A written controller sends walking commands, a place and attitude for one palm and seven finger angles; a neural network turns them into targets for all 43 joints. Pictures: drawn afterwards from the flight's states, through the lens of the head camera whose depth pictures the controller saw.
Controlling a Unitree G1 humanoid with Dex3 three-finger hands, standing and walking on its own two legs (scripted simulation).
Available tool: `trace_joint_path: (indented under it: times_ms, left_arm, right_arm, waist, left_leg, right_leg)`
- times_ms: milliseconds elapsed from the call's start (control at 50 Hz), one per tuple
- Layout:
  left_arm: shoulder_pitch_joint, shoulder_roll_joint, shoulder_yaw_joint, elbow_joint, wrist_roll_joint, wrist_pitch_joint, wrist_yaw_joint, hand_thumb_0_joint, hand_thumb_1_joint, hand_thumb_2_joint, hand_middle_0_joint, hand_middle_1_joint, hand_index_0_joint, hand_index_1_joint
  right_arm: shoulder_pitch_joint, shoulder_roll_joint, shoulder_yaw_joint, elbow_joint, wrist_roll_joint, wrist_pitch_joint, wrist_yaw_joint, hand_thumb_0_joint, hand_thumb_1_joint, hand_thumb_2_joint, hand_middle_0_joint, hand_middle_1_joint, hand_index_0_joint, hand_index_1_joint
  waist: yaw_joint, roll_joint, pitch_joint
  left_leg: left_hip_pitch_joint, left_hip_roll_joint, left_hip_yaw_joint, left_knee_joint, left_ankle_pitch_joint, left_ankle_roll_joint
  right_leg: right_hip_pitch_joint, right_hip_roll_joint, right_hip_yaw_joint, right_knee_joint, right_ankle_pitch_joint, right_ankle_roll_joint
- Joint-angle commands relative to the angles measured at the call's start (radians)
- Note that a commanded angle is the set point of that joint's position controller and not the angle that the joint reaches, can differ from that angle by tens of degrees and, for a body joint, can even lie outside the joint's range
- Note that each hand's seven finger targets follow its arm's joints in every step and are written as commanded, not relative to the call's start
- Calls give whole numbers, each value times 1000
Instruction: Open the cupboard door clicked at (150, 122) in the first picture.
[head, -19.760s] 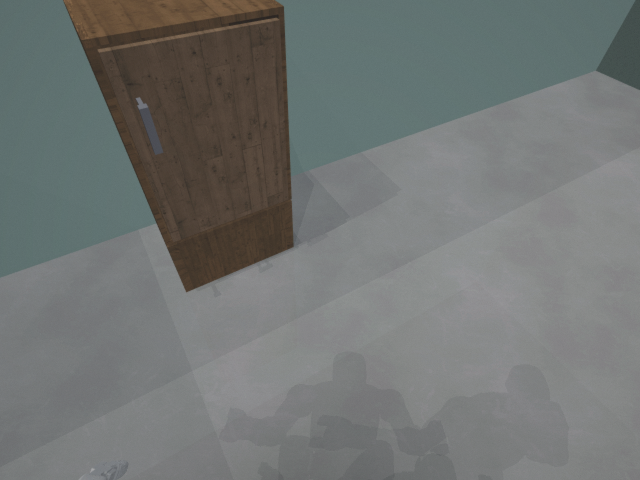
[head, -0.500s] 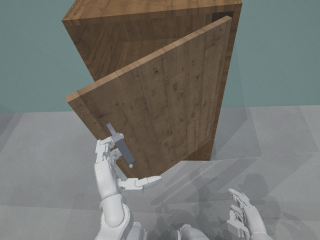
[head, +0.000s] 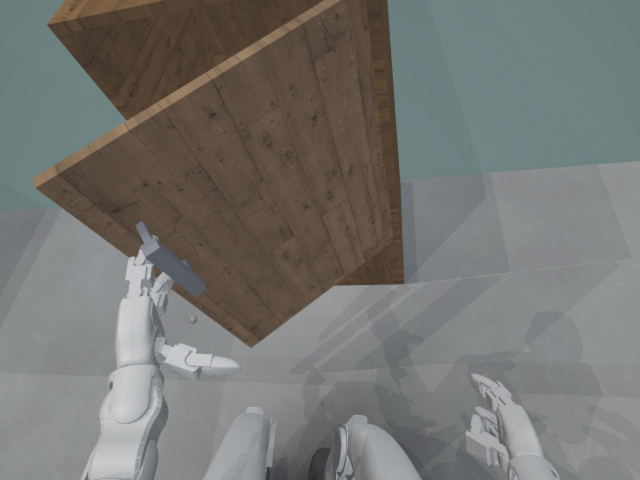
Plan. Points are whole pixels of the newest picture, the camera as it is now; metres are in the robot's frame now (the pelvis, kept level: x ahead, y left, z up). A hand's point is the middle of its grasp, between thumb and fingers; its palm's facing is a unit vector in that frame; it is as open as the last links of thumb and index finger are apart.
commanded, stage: relax the arm and regain balance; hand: left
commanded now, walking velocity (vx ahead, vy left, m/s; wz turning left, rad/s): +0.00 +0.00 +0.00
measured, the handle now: (171, 259) +0.40 +0.19 +0.04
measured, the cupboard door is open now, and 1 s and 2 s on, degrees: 39 41 41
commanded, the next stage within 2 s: stand and wait in 1.78 s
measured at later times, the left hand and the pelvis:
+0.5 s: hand out of the picture +0.11 -0.04 -0.09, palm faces -0.18 -0.96 -0.23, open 16.6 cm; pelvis -0.06 -0.17 +0.04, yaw -10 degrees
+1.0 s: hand out of the picture +0.04 -0.07 -0.05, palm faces -0.23 -0.94 -0.24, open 16.4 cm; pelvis -0.12 -0.21 +0.08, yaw -17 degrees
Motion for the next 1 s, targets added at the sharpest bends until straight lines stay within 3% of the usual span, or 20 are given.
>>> trace_joint_path:
  times_ms: [0,20,40,60,80,100,120,140,160,180,200,240,260,280,320,380,440,480,540,980]
  left_arm:
    - [-128,299,81,85,66,281,-91,0,-500,300,-150,-300,-150,-300]
    - [-253,311,97,115,21,313,-86,0,-500,300,-150,-300,-150,-300]
    - [-306,262,87,146,-39,359,-50,0,-500,300,-150,-300,-150,-300]
    - [-305,243,81,139,-30,388,0,0,-500,300,-150,-300,-150,-300]
    - [-36,188,33,199,2,379,19,0,-500,300,-150,-300,-150,-300]
    - [88,263,15,163,42,382,-34,0,-500,300,-150,-300,-150,-300]
    - [98,285,67,352,26,363,-55,0,-500,300,-150,-300,-150,-300]
    - [282,287,60,577,86,310,-47,0,-500,300,-150,-300,-150,-300]
    - [262,208,7,617,95,261,-22,0,-500,300,-150,-300,-150,-300]
    - [301,224,-10,535,105,250,-30,0,-500,300,-150,-300,-150,-300]
    - [320,281,-45,492,104,259,-51,0,-500,300,-150,-300,-150,-300]
    - [102,465,83,502,96,267,-116,0,-500,300,-150,-300,-150,-300]
    - [11,474,117,475,110,255,-89,0,-500,300,-150,-300,-150,-300]
    - [-23,405,80,481,117,235,-73,0,-500,300,-150,-300,-150,-300]
    - [321,238,27,559,84,240,-22,0,-500,300,-150,-300,-150,-300]
    - [70,173,15,507,132,260,-23,0,-500,300,-150,-300,-150,-300]
    - [17,191,1,454,92,241,-52,0,-500,300,-150,-300,-150,-300]
    - [131,110,-35,512,63,272,-66,0,-500,300,-150,-300,-150,-300]
    - [185,103,-50,496,73,303,-102,0,-500,300,-150,-300,-150,-300]
    - [189,131,-56,576,87,291,-106,0,-500,300,-150,-300,-150,-300]
  right_arm:
    - [648,-193,-150,107,24,100,0,0,-900,-900,200,300,200,300]
    - [792,-169,-176,129,33,103,-44,0,-900,-900,200,300,200,300]
    - [646,-223,-200,117,34,78,-109,0,-900,-900,200,300,200,300]
    - [129,-99,-175,-31,18,23,-183,0,-900,-900,200,300,200,300]
    - [-167,-59,-100,-152,-38,-58,-183,0,-900,-900,200,300,200,300]
    - [-231,-183,-93,-148,-80,-26,-92,0,-900,-900,200,300,200,300]
    - [-286,-302,-146,-126,-88,53,-78,0,-900,-900,200,300,200,300]
    - [-164,-239,-109,-81,-105,50,-13,0,-900,-900,200,300,200,300]
    - [85,-197,-140,-20,-75,48,9,0,-900,-900,200,300,200,300]
    - [87,-172,-104,-12,-40,42,-2,0,-900,-900,200,300,200,300]
    - [133,-104,-74,26,-7,76,-13,0,-900,-900,200,300,200,300]
    - [214,-89,-86,-16,-47,85,-50,0,-900,-900,200,300,200,300]
    - [231,-198,-117,-15,-34,61,-29,0,-900,-900,200,300,200,300]
    - [362,-197,-111,56,-26,72,-30,0,-900,-900,200,300,200,300]
    - [-34,-52,-53,36,3,86,-30,0,-900,-900,200,300,200,300]
    - [124,-125,-51,0,8,56,-51,0,-900,-900,200,300,200,300]
    - [404,-97,-62,147,-3,66,-59,0,-900,-900,200,300,200,300]
    - [423,-45,-36,158,-11,55,-54,0,-900,-900,200,300,200,300]
    - [162,-74,-23,29,-15,35,-45,0,-900,-900,200,300,200,300]
    - [333,-25,-24,228,-11,54,-23,0,-900,-900,200,300,200,300]
  waist:
    - [-297,-373,-214]
    - [-411,-182,-100]
    - [-474,759,-44]
    - [-261,1224,15]
    - [55,933,-135]
    - [284,-22,-180]
    - [397,-704,17]
    - [341,-1019,-32]
    - [109,-990,-151]
    - [125,-773,-65]
    - [48,-382,-74]
    - [-33,-788,-78]
    - [-50,-702,-160]
    - [-153,-354,-343]
    - [60,30,-41]
    - [-35,-353,59]
    - [-139,336,-42]
    - [-76,500,-34]
    - [69,227,82]
    - [23,6,99]
  left_leg:
    - [678,-147,481,-319,-359,70]
    - [800,-42,427,-561,-371,177]
    - [297,481,-65,-772,-130,383]
    - [275,765,-352,-433,661,311]
    - [743,821,-224,-276,961,133]
    - [588,471,206,-503,508,-137]
    - [-297,222,111,-434,81,-67]
    - [-239,122,64,50,-202,-5]
    - [-104,32,5,450,-207,91]
    - [100,76,28,422,-201,46]
    - [121,2,92,436,-259,52]
    - [-38,14,-40,704,-314,22]
    - [45,46,15,494,-207,30]
    - [63,-6,94,562,-156,-14]
    - [-80,-51,59,513,-25,-4]
    - [203,104,-210,121,-140,112]
    - [754,0,-11,-390,151,128]
    - [806,127,-198,-699,433,215]
    - [484,291,-343,-886,328,345]
    - [581,81,-26,-766,52,99]
  right_leg:
    - [465,159,147,-598,977,703]
    - [234,151,91,-7,1177,737]
    - [198,171,306,1355,272,677]
    - [-375,-30,935,2104,-1247,325]
    - [-606,-163,1198,1759,-1351,-405]
    - [-91,92,440,706,-739,-874]
    - [579,15,239,352,745,-684]
    - [501,101,446,-98,1252,-105]
    - [619,41,510,-247,1177,885]
    - [533,-122,396,-494,673,1250]
    - [584,-186,392,-550,654,776]
    - [489,-210,939,-509,480,-1007]
    - [614,-239,806,-352,1157,-979]
    - [929,-221,529,-179,2084,-200]
    - [848,-158,702,-366,1691,521]
    - [494,-330,683,-450,942,-188]
    - [346,-241,561,-360,1037,-142]
    - [314,12,334,39,231,-62]
    - [383,15,273,120,110,29]
    - [466,-99,368,-704,-8,-64]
